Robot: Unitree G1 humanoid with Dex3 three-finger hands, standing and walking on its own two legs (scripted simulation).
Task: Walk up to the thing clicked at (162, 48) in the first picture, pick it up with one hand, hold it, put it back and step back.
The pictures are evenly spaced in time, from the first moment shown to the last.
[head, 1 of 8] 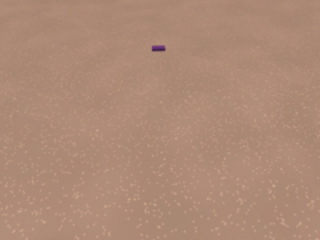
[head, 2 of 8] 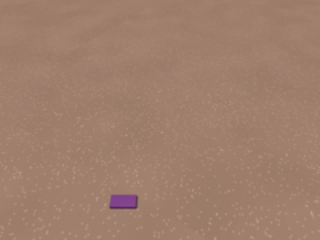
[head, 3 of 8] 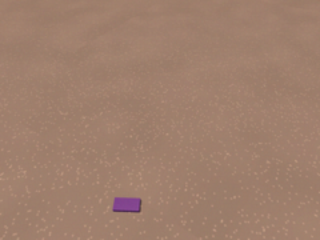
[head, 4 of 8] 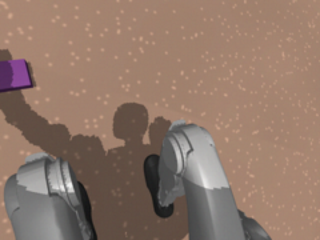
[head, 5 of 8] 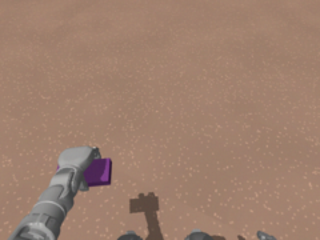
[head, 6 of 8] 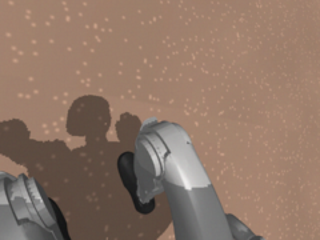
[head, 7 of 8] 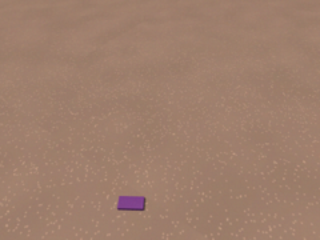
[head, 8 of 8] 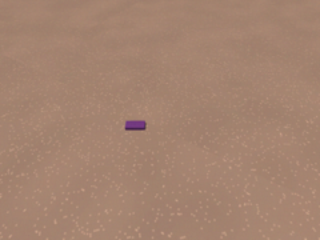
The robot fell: no
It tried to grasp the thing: yes
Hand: left
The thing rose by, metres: 0.68
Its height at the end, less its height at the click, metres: +0.00
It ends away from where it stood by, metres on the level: 0.02
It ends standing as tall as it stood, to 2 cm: yes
